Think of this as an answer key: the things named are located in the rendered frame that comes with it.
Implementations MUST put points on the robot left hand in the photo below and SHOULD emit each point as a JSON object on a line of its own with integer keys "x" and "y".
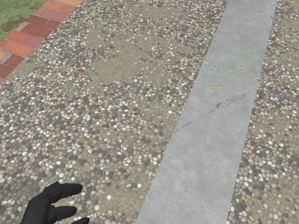
{"x": 40, "y": 209}

